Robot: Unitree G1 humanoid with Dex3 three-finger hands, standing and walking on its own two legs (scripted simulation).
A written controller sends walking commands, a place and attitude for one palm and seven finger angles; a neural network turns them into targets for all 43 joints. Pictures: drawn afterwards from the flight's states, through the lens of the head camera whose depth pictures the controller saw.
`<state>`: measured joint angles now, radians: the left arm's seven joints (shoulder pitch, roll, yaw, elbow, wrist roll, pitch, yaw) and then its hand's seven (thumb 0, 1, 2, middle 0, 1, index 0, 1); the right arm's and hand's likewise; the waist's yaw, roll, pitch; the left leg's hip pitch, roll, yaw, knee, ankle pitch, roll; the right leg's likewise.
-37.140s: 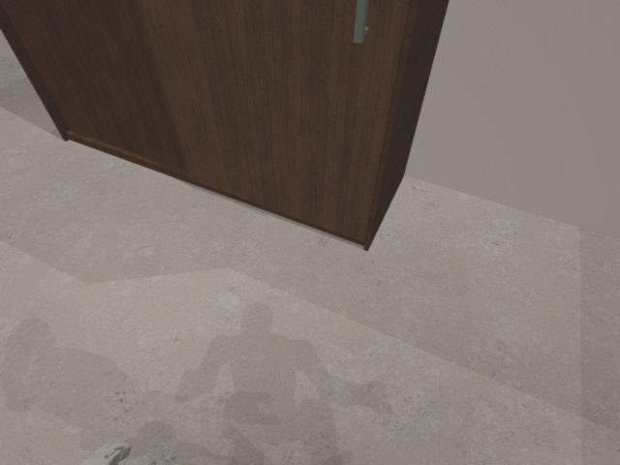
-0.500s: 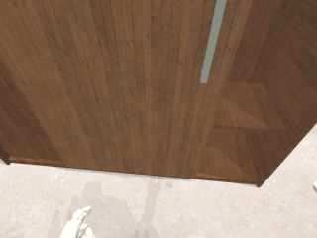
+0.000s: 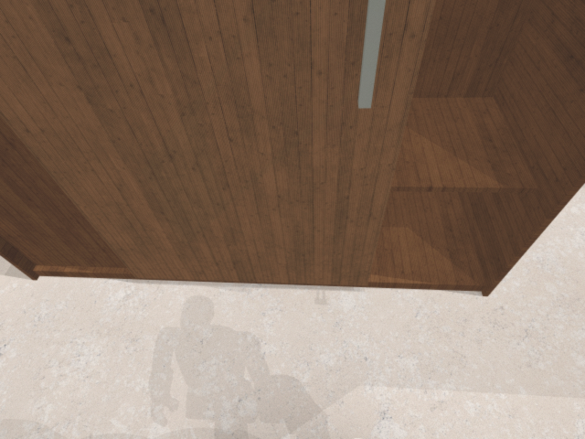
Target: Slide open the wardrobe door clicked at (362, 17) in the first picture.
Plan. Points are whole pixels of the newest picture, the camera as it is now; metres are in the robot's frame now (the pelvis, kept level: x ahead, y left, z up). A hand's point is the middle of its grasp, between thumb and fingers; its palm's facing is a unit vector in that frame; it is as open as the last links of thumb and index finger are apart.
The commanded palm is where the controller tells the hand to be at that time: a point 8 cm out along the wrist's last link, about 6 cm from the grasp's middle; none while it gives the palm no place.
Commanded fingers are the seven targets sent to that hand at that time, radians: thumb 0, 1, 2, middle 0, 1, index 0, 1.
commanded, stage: let the arm hang, fingers relaxed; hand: right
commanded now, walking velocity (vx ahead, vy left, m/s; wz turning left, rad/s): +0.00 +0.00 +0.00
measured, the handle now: out of the picture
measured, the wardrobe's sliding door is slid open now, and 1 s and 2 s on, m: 0.42 0.42 0.42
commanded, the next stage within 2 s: look to check the result in 0.72 s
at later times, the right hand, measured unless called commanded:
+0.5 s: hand out of the picture +0.01 -0.15 -0.17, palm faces -0.02 +0.98 -0.18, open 7.4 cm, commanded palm none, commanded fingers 0.00 -0.90 -0.90 0.20 0.30 0.20 0.30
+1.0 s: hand out of the picture +0.04 -0.16 -0.17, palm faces -0.05 +0.98 -0.20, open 7.4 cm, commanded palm none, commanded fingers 0.00 -0.90 -0.90 0.20 0.30 0.20 0.30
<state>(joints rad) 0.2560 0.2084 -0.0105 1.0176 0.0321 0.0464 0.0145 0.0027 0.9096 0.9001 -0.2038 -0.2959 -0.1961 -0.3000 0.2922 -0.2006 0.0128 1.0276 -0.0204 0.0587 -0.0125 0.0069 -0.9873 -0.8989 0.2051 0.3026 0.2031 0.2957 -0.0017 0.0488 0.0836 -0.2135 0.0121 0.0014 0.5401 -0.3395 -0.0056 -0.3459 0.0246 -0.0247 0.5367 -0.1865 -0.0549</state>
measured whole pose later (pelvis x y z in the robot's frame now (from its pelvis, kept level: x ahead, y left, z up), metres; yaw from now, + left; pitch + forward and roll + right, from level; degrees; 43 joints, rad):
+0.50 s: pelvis +0.00 +0.01 +0.01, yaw +1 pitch -1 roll +1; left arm 0.20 0.16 0.02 1.14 0.02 0.03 0.03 0.01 0.93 0.90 -0.20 -0.30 -0.20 -0.30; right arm 0.25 -0.14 0.02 1.14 -0.02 0.00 -0.03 0.00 -0.91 -0.90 0.20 0.30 0.19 0.29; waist 0.01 -0.01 0.04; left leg -0.17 0.00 -0.01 0.45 -0.27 -0.01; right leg -0.29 0.02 -0.03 0.44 -0.14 -0.04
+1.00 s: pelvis +0.02 +0.02 +0.01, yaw +2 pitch -1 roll +0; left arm 0.19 0.16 0.00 1.16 0.02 0.02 0.03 0.00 0.91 0.90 -0.20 -0.30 -0.20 -0.30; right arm 0.23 -0.17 0.01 1.14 -0.02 0.00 -0.04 0.00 -0.91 -0.90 0.20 0.30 0.19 0.29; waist 0.01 0.00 0.08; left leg -0.11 -0.01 -0.02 0.39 -0.27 0.00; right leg -0.24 0.00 -0.04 0.42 -0.16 -0.03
